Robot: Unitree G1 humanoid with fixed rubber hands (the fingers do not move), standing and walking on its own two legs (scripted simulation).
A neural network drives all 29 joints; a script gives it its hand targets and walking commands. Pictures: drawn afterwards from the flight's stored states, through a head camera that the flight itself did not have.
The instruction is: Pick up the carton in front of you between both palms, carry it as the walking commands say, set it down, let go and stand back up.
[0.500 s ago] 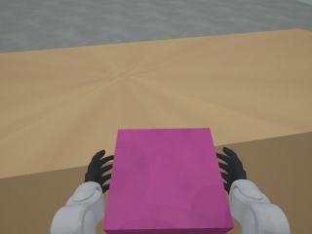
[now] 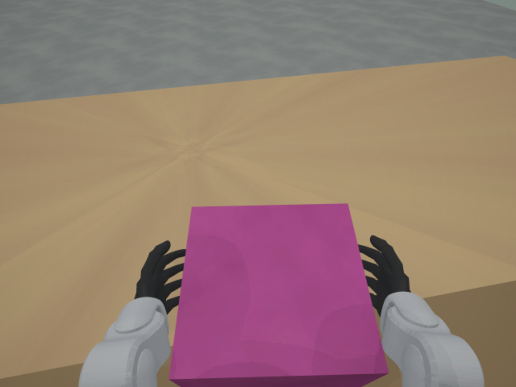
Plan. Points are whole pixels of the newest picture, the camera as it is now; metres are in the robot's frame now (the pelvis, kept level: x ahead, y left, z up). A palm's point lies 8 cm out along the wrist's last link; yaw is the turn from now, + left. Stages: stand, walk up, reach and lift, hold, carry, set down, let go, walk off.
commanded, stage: carry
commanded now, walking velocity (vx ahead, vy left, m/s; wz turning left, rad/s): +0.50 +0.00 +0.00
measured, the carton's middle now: (271, 310) +0.25 +0.00 +0.04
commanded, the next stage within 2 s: none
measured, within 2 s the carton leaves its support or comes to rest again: neither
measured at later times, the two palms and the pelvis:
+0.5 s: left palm (181, 146) +0.59 +0.17 +0.10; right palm (324, 139) +0.58 -0.13 +0.11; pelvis +0.35 +0.02 +0.00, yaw -1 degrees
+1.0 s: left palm (201, 66) +0.99 +0.17 +0.11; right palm (300, 64) +1.00 -0.14 +0.11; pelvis +0.66 +0.01 -0.01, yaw +1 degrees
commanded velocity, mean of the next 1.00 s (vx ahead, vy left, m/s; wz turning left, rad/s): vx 0.50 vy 0.00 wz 0.00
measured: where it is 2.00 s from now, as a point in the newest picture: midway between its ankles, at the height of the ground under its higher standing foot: (267, 241)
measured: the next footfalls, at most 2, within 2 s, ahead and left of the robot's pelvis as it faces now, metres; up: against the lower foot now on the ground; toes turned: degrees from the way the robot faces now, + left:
left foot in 0.48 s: +0.51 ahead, +0.11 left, +0.00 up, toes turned +11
right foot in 0.98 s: +0.78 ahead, -0.06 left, -0.02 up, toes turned -6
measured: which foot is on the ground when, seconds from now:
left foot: down 0.00-0.00, up 0.02-0.46, down 0.48-0.98, up 1.00-1.00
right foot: down 0.00-0.48, up 0.50-0.96, down 0.98-1.00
